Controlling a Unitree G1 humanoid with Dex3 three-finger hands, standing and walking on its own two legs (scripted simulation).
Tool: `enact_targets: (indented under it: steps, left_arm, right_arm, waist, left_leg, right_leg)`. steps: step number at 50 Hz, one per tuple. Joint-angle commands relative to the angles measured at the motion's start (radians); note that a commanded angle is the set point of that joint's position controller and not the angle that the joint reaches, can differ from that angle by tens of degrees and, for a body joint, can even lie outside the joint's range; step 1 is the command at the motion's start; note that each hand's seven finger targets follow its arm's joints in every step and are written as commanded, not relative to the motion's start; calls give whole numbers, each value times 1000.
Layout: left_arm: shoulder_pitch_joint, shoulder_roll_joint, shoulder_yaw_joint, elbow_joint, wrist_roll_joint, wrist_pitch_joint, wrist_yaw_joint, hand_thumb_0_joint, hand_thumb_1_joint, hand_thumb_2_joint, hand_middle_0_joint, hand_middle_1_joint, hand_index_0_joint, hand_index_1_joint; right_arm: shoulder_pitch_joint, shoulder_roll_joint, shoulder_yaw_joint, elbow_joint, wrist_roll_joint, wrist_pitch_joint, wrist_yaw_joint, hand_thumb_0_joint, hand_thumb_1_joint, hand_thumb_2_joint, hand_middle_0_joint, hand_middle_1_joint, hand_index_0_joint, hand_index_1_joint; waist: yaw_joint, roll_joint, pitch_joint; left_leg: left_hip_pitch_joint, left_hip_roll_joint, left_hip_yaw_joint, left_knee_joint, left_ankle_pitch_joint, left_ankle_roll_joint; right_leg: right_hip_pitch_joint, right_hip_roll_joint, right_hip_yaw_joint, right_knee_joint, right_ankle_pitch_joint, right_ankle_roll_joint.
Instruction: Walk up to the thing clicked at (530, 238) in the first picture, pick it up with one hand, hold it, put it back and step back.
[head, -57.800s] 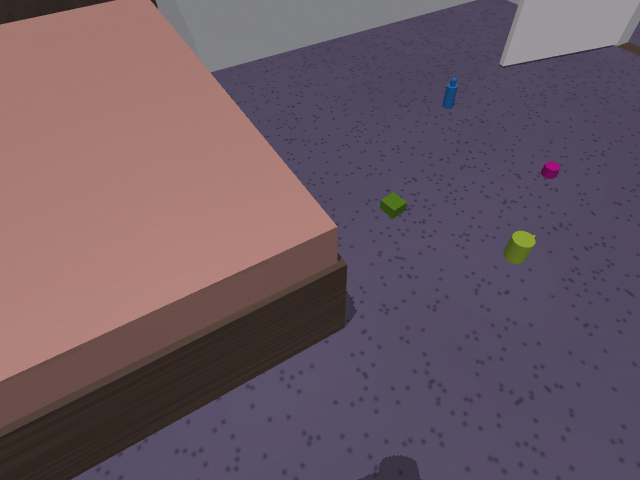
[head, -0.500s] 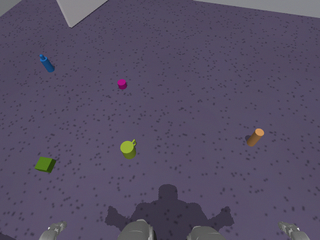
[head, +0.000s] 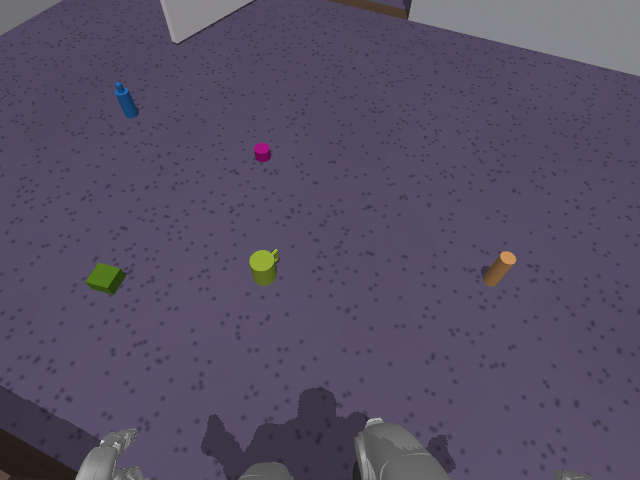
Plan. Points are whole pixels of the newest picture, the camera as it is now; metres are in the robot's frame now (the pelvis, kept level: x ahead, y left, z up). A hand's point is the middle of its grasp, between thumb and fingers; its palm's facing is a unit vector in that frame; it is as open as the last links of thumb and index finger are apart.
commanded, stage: step back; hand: left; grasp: from above
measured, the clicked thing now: (266, 264) +0.80 +0.19 -0.71
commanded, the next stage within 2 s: stand in 1.94 s
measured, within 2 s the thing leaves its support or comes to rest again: neither
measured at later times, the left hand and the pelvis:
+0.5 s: hand out of the picture -0.07 +0.21 -0.12, palm faces -0.06 -0.90 -0.44, open 7.4 cm; pelvis -0.16 -0.05 +0.01, yaw -3 degrees
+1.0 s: hand out of the picture -0.26 +0.21 -0.15, palm faces -0.04 -0.91 -0.41, open 7.4 cm; pelvis -0.34 -0.05 -0.01, yaw -2 degrees
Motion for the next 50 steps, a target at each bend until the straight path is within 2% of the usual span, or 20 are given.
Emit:
enact_targets:
  steps: [1,8,13,14,15,16,17,20,21,26,30,32,33,35,36,39,44,47,49,50]
  left_arm:
    - [83,193,82,-60,-13,-26,4,0,900,900,-200,-300,-200,-300]
    - [78,174,63,-70,0,-49,7,0,900,900,-200,-300,-200,-300]
    - [224,175,62,33,4,-61,4,0,900,900,-200,-300,-200,-300]
    - [217,205,73,42,13,-64,5,0,900,900,-200,-300,-200,-300]
    - [212,269,89,25,25,-69,2,0,900,900,-200,-300,-200,-300]
    - [130,382,112,-16,21,-60,-2,0,900,900,-200,-300,-200,-300]
    - [51,406,112,-49,22,-63,3,0,900,900,-200,-300,-200,-300]
    - [-78,258,80,-79,18,-71,15,0,900,900,-200,-300,-200,-300]
    - [-72,241,82,-78,19,-69,16,0,900,900,-200,-300,-200,-300]
    - [96,216,77,-64,19,-59,32,0,900,900,-200,-300,-200,-300]
    - [42,244,77,-95,5,-47,40,0,900,900,-200,-300,-200,-300]
    - [-2,247,62,-107,-4,-35,34,0,900,900,-200,-300,-200,-300]
    - [18,219,49,-108,-8,-32,32,0,900,900,-200,-300,-200,-300]
    - [-55,213,58,-117,-15,-33,46,0,900,900,-200,-300,-200,-300]
    - [-62,232,60,-106,-6,-34,49,0,900,900,-200,-300,-200,-300]
    - [23,216,62,-45,-22,-35,32,0,900,900,-200,-300,-200,-300]
    - [57,176,34,-10,-11,-80,8,0,900,900,-200,-300,-200,-300]
    - [170,168,42,69,-2,-120,20,0,900,900,-200,-300,-200,-300]
    - [144,266,66,80,27,-140,29,0,900,900,-200,-300,-200,-300]
    - [75,321,83,48,36,-137,30,0,900,900,-200,-300,-200,-300]
  right_arm:
    - [-140,-253,-71,-127,-4,-41,-25,0,-900,-900,200,300,200,300]
    - [-8,-259,-88,-115,19,-29,-29,0,-900,-900,200,300,200,300]
    - [-80,-294,-88,-136,26,10,-19,0,-900,-900,200,300,200,300]
    - [-84,-259,-78,-139,33,16,-15,0,-900,-900,200,300,200,300]
    - [-75,-213,-66,-153,39,17,-14,0,-900,-900,200,300,200,300]
    - [-120,-190,-67,-170,43,16,-31,0,-900,-900,200,300,200,300]
    - [-116,-238,-90,-154,38,19,-41,0,-900,-900,200,300,200,300]
    - [-11,-234,-76,-87,50,15,-27,0,-900,-900,200,300,200,300]
    - [5,-209,-65,-83,51,9,-31,0,-900,-900,200,300,200,300]
    - [-29,-177,-42,-106,34,-7,-36,0,-900,-900,200,300,200,300]
    - [58,-198,-63,-88,19,-8,-30,0,-900,-900,200,300,200,300]
    - [135,-204,-77,-53,17,-7,-24,0,-900,-900,200,300,200,300]
    - [116,-242,-90,-59,7,-5,-19,0,-900,-900,200,300,200,300]
    - [20,-387,-108,-107,-1,6,-2,0,-900,-900,200,300,200,300]
    - [-46,-385,-111,-119,-3,-2,-8,0,-900,-900,200,300,200,300]
    - [-113,-249,-66,-143,-10,-1,-17,0,-900,-900,200,300,200,300]
    - [-50,-236,-78,-105,2,-12,-7,0,-900,-900,200,300,200,300]
    - [-50,-251,-81,-89,5,11,4,0,-900,-900,200,300,200,300]
    - [6,-145,-49,-84,15,7,10,0,-900,-900,200,300,200,300]
    - [-33,-170,-56,-97,5,6,9,0,-900,-900,200,300,200,300]
  waist:
    - [81,141,-117]
    - [-9,214,-235]
    - [46,235,-280]
    - [44,171,-262]
    - [46,-23,-230]
    - [86,-259,-169]
    - [78,-279,-90]
    - [-22,-100,-78]
    - [-16,-117,-105]
    - [89,-149,-193]
    - [53,-187,-279]
    - [10,-128,-298]
    - [17,-19,-293]
    - [-22,292,-251]
    - [-7,286,-197]
    - [51,152,-177]
    - [4,203,-200]
    - [36,176,-243]
    - [17,-63,-205]
    - [37,-69,-156]
  left_leg:
    - [-94,227,-174,-285,312,159]
    - [251,272,-162,-148,453,231]
    - [72,223,-117,-45,355,147]
    - [-42,171,-110,-6,231,98]
    - [-213,39,-82,132,-1,35]
    - [-241,-92,-40,356,-283,-21]
    - [-171,-40,-115,526,-303,-36]
    - [-216,-109,-134,600,-148,-24]
    - [-224,-118,-115,599,-135,-34]
    - [-308,-74,-56,340,-218,-61]
    - [-123,4,-2,12,-159,-28]
    - [46,-12,39,-224,101,-4]
    - [111,77,-105,-225,214,33]
    - [-19,396,-457,-298,367,274]
    - [-141,434,-490,-316,356,307]
    - [-78,250,-180,-200,522,213]
    - [108,205,-178,-219,-26,172]
    - [85,182,-123,-58,-1,132]
    - [-270,34,-40,160,-150,27]
    - [-348,-4,-58,196,-226,-15]
  right_leg:
    - [29,41,114,331,36,0]
    - [28,-59,38,-70,-45,67]
    - [334,-71,-104,-600,231,22]
    - [382,-91,-50,-603,274,2]
    - [389,-237,207,-621,235,-42]
    - [143,-453,429,-709,200,-208]
    - [-55,-535,542,-762,147,-278]
    - [97,-330,144,-599,432,-164]
    - [146,-289,84,-566,490,-142]
    - [487,-321,107,-474,702,-180]
    - [481,-381,147,-410,760,-175]
    - [364,-331,92,-339,659,-114]
    - [235,-267,54,-283,489,-62]
    - [71,-43,-60,87,-177,10]
    - [130,-69,25,201,-187,8]
    - [91,-16,35,289,-47,2]
    - [130,-101,-39,-267,-21,19]
    - [356,-76,-89,-763,147,2]
    - [557,-252,273,-726,148,-46]
    - [409,-406,403,-726,-66,-149]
